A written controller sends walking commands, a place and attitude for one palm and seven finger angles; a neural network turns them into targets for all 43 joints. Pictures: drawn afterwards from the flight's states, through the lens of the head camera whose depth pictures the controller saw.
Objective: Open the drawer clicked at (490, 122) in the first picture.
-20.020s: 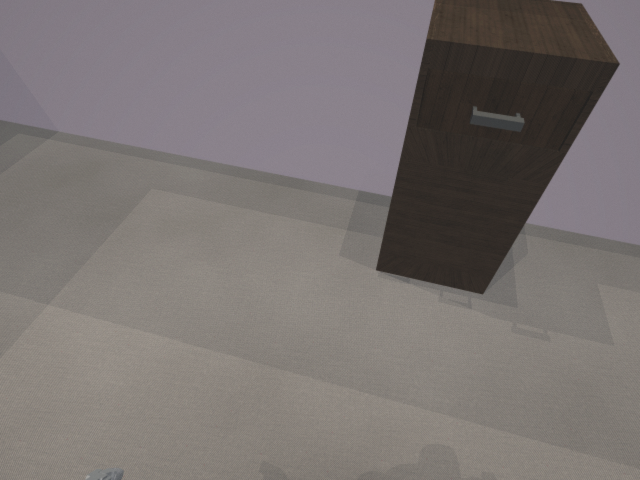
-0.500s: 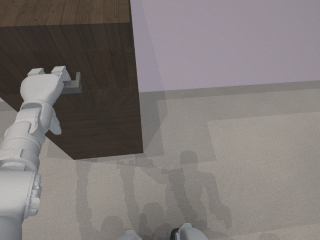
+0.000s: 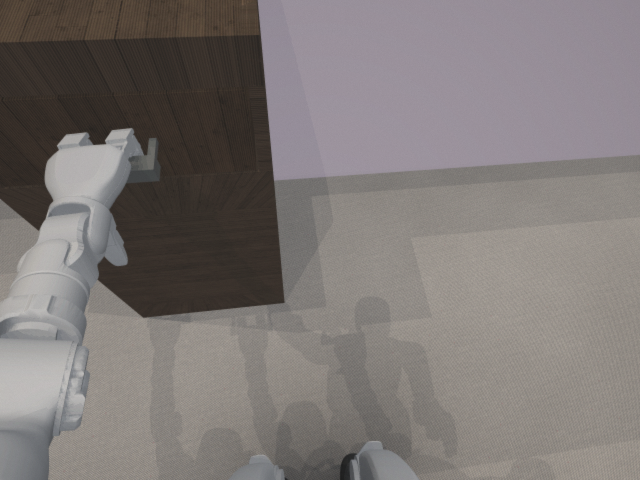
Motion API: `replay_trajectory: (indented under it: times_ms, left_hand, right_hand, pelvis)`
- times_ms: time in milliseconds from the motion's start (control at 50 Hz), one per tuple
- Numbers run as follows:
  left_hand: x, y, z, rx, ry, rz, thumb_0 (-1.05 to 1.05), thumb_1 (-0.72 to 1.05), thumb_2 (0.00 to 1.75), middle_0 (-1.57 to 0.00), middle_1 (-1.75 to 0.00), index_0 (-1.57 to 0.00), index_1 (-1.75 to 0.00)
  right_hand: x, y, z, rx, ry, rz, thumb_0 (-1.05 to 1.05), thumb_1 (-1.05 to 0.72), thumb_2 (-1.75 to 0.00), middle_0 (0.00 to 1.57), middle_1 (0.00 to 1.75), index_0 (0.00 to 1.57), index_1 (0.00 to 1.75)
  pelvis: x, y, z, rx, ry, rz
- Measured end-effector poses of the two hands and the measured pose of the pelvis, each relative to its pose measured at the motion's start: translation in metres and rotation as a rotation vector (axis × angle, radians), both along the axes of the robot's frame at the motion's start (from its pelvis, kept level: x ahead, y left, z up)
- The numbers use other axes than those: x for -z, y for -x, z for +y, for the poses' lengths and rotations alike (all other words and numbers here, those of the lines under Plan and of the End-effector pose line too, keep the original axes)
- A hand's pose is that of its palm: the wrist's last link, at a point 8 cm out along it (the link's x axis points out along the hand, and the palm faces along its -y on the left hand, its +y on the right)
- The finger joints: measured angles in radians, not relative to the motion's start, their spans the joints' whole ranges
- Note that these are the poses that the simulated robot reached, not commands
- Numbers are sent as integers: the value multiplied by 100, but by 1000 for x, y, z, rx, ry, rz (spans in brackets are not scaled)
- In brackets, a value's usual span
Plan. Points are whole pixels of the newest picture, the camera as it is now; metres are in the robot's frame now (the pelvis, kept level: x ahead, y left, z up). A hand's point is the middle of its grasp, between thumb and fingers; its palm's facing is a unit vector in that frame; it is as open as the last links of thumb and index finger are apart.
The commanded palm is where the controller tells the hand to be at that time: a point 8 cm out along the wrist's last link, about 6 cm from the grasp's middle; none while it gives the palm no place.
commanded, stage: lower the fingers behind the handle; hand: left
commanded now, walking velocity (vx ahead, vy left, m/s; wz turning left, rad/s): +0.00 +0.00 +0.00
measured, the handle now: (110, 159) +0.53 +0.27 +0.02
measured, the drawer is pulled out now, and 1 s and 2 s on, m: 0.00 0.00 0.11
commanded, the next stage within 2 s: close the thumb around the handle in 0.12 s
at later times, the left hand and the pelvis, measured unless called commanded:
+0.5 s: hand (112, 200) +0.47 +0.26 +0.01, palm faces -0.09 -0.04 -1.00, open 11.6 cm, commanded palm +0.47 +0.25 +0.06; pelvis +0.00 -0.01 +0.00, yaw +0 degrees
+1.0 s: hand (112, 200) +0.47 +0.26 +0.01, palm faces -0.08 -0.03 -1.00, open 6.0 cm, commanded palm +0.46 +0.25 +0.06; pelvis +0.00 -0.01 +0.00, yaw +0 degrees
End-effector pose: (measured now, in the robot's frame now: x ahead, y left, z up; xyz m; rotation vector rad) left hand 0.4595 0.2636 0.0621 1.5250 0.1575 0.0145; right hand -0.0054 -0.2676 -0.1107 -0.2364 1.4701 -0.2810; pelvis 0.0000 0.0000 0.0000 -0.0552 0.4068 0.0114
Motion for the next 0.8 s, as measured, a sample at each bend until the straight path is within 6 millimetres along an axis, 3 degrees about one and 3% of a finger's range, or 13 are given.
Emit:
replay_trajectory:
  times_ms: [360, 500, 800]
  left_hand:
    - [-1, 2, -3, -9, -3, -6, 0, -41, 33, -31, -121, -32, -121]
    - [-1, 3, -4, -5, -13, -2, 0, -14, 44, -32, -123, -34, -124]
    - [-2, 0, -3, -7, -13, 1, 0, 63, 78, -38, -132, -40, -132]
  right_hand:
    - [-1, -10, -14, -14, 15, -17, 0, -91, -90, 21, 30, 20, 30]
    - [-2, -12, -18, -16, 18, -21, 0, -91, -90, 21, 30, 20, 30]
    - [0, -11, -17, -11, 15, -15, 0, -91, -90, 21, 30, 20, 30]
  pelvis:
    - [-1, -2, -7, 2, -8, 2]
    - [-2, -2, -10, 2, -11, 0]
    - [-1, -3, -11, 5, -13, 6]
